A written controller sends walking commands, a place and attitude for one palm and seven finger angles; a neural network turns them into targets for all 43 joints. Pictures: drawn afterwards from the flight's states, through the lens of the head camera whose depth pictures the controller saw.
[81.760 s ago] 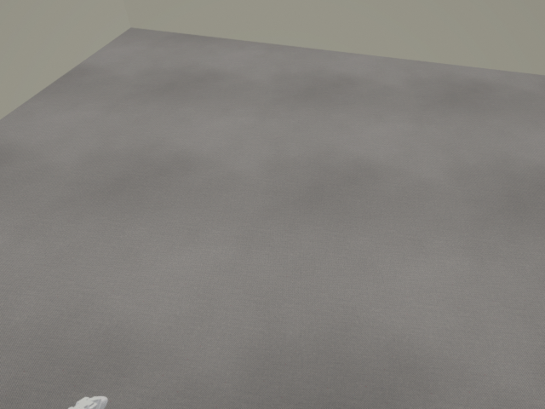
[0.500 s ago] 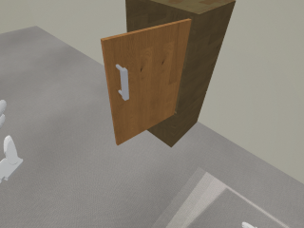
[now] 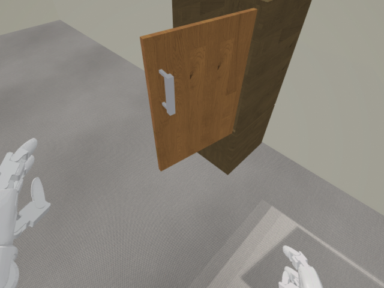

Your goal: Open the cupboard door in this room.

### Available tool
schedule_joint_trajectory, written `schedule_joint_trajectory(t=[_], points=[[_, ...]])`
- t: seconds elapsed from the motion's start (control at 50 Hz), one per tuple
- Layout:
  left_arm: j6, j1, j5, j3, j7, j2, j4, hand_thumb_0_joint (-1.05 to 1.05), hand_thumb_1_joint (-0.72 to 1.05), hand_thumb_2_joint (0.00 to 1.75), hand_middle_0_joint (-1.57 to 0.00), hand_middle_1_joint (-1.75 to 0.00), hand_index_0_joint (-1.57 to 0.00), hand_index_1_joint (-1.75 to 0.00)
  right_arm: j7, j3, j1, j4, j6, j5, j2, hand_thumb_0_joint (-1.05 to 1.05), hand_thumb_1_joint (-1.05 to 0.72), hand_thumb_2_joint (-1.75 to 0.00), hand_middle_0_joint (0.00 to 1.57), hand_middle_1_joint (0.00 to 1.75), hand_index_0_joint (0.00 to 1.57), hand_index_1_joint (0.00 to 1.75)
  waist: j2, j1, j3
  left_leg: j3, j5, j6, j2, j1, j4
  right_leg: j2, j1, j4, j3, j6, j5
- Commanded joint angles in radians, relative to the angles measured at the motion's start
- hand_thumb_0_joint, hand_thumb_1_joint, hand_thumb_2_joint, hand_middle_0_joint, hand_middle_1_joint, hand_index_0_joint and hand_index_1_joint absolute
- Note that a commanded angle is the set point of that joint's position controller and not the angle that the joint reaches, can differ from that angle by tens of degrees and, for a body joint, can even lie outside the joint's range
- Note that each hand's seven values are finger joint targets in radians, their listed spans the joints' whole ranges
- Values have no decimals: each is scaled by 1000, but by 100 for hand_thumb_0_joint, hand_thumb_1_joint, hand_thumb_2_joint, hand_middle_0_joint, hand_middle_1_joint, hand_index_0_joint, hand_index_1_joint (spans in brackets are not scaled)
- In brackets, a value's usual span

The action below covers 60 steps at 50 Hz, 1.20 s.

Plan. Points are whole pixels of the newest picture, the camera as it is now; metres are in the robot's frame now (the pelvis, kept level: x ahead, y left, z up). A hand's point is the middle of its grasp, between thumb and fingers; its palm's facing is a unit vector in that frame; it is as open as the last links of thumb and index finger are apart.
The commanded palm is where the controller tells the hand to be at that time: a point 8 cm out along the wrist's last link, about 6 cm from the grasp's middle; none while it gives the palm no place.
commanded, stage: let the arm hang, fingers relaxed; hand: left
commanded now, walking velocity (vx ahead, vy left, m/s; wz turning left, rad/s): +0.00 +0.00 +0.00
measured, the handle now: (166, 92) +0.66 +0.13 +0.04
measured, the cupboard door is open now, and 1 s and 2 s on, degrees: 80 80 80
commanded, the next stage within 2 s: look to check the result in 1.06 s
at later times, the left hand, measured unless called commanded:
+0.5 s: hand out of the picture -0.08 +0.20 -0.17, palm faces +0.01 -0.97 -0.22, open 7.3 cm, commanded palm none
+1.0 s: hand out of the picture +0.04 +0.18 -0.16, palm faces +0.00 -0.97 -0.23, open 7.3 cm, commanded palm none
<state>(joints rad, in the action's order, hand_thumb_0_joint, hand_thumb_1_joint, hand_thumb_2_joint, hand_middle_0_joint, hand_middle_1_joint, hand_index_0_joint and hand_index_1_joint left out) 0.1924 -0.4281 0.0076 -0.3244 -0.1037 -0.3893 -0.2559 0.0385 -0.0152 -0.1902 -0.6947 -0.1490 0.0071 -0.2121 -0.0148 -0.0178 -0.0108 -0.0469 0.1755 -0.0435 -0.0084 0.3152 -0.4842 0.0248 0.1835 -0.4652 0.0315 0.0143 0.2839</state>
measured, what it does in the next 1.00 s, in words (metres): stands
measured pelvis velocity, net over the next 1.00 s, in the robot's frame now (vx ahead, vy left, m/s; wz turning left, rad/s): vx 0.00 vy -0.01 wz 0.01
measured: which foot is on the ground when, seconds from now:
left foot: down 0.00-1.00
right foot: down 0.00-1.00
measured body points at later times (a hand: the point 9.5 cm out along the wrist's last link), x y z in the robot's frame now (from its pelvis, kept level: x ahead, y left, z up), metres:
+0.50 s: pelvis -0.02 +0.00 +0.00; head +0.01 +0.01 +0.45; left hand -0.08 +0.25 -0.15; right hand -0.02 -0.25 -0.15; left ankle +0.05 +0.09 -0.74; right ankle -0.03 -0.11 -0.74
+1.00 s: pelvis +0.00 -0.01 +0.01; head +0.00 -0.02 +0.46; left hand +0.04 +0.23 -0.14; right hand +0.03 -0.25 -0.15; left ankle +0.05 +0.09 -0.74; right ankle -0.03 -0.11 -0.74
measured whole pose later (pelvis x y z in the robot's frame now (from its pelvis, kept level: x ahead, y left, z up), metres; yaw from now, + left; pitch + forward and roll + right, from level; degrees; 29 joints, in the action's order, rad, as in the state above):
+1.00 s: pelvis +0.00 -0.01 +0.01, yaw +0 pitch -2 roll +0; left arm 0.02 -0.19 0.02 0.00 -0.02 -0.19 1.13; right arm 0.02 0.01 -0.18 -1.15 0.00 0.02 -0.21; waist -0.02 0.02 0.03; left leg -0.04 0.12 -0.03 -0.02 0.21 -0.37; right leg 0.02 0.10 -0.39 0.04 0.03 0.25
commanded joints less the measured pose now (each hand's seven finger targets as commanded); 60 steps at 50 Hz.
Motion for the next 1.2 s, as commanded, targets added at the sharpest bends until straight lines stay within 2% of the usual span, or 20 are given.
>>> schedule_joint_trajectory(t=[0.0,0.02,0.06,0.1,0.14,0.2,0.24,0.28,0.32,0.36,0.38,0.44,0.52,0.64,0.86,0.92,0.96,1.04,1.08,1.18], points=[[-176,43,25,217,101,26,530,0,90,90,-20,-30,-20,-30,-37,68,34,-51,59,2,-212,0,-90,-90,20,30,20,30,17,20,-101,168,-258,-27,146,-42,0,-91,73,-45,-60,20,-118],[-174,75,29,224,102,7,585,0,90,90,-20,-30,-20,-30,-36,66,46,-56,68,7,-219,0,-90,-90,20,30,20,30,113,17,-100,185,-258,-31,149,-42,12,-82,53,-44,-67,25,-111],[-170,134,27,233,101,-27,710,0,90,90,-20,-30,-20,-30,-38,64,75,-84,85,12,-238,0,-90,-90,20,30,20,30,168,16,-79,192,-213,-30,132,-34,26,-104,38,-7,-94,35,-121],[-172,185,23,250,97,-42,843,0,90,90,-20,-30,-20,-30,-38,60,93,-125,103,17,-241,0,-90,-90,20,30,20,30,126,21,-66,178,-188,-17,115,-67,48,-120,40,23,-116,43,-126],[-179,205,17,269,91,-35,960,0,90,90,-20,-30,-20,-30,-38,47,99,-163,120,20,-217,0,-90,-90,20,30,20,30,15,20,-41,172,-142,-7,108,-80,87,-124,27,54,-124,42,-92],[-186,196,11,290,88,-11,1116,0,90,90,-20,-30,-20,-30,-31,32,81,-229,138,18,-182,0,-90,-90,20,30,20,30,-103,23,-6,174,4,3,102,-89,149,-114,26,102,-124,39,-3],[-183,173,9,292,88,-1,1196,0,90,90,-20,-30,-20,-30,-25,32,59,-268,141,14,-171,0,-90,-90,20,30,20,30,-91,23,-9,173,35,5,100,-104,160,-118,13,130,-122,42,0],[-182,151,6,289,87,15,1257,0,90,90,-20,-30,-20,-30,-19,35,34,-303,145,15,-159,0,-90,-90,20,30,20,30,-140,23,-6,170,71,6,99,-113,169,-120,9,150,-119,47,3],[-179,138,5,290,87,16,1302,0,90,90,-20,-30,-20,-30,-15,40,11,-330,148,10,-165,0,-90,-90,20,30,20,30,-85,23,14,175,76,4,104,-125,170,-118,19,167,-111,51,11],[-180,132,4,297,87,33,1338,0,90,90,-20,-30,-20,-30,-11,41,-14,-357,151,10,-156,0,-90,-90,20,30,20,30,-55,29,37,174,85,4,105,-127,174,-121,35,176,-109,51,23],[-181,123,3,298,86,37,1351,0,90,90,-20,-30,-20,-30,-9,42,-26,-366,153,10,-159,0,-90,-90,20,30,20,30,-64,31,36,179,102,3,107,-129,179,-119,38,177,-109,52,37],[-185,105,4,300,84,40,1380,0,90,90,-20,-30,-20,-30,-7,47,-45,-388,157,9,-156,0,-90,-90,20,30,20,30,-29,29,67,187,140,-2,113,-115,195,-116,53,176,-99,52,62],[-183,89,4,298,80,37,1392,0,90,90,-20,-30,-20,-30,-7,53,-61,-401,157,8,-160,0,-90,-90,20,30,20,30,24,24,71,184,130,-6,111,-124,190,-115,63,179,-101,54,87],[-181,101,4,299,75,42,1393,0,90,90,-20,-30,-20,-30,-11,51,-59,-419,155,11,-136,0,-90,-90,20,30,20,30,40,26,96,171,96,-5,108,-125,189,-125,82,179,-106,50,79],[-172,162,4,294,72,44,1370,0,90,90,-20,-30,-20,-30,-14,42,-32,-425,142,14,-116,0,-90,-90,20,30,20,30,18,25,84,149,-36,5,109,-141,183,-130,37,177,-109,40,-36],[-168,172,5,289,72,33,1363,0,90,90,-20,-30,-20,-30,-13,45,-20,-420,139,12,-132,0,-90,-90,20,30,20,30,19,23,79,147,-66,6,110,-153,180,-129,28,183,-111,39,-59],[-167,182,3,290,73,38,1363,0,90,90,-20,-30,-20,-30,-12,43,-13,-422,137,15,-127,0,-90,-90,20,30,20,30,-4,25,71,145,-85,8,109,-158,177,-134,14,185,-113,39,-83],[-161,200,3,285,73,25,1359,0,90,90,-20,-30,-20,-30,-10,46,-6,-418,134,13,-143,0,-90,-90,20,30,20,30,18,27,56,139,-120,10,113,-172,170,-138,-7,197,-114,40,-124],[-161,199,1,285,73,26,1359,0,90,90,-20,-30,-20,-30,-10,46,-5,-421,133,14,-146,0,-90,-90,20,30,20,30,-2,25,45,137,-128,12,113,-182,169,-140,-16,197,-113,42,-135],[-159,208,1,283,74,9,1362,0,90,90,-20,-30,-20,-30,-9,47,4,-420,135,13,-164,0,-90,-90,20,30,20,30,3,27,44,136,-137,13,115,-191,168,-140,-27,209,-119,42,-157]])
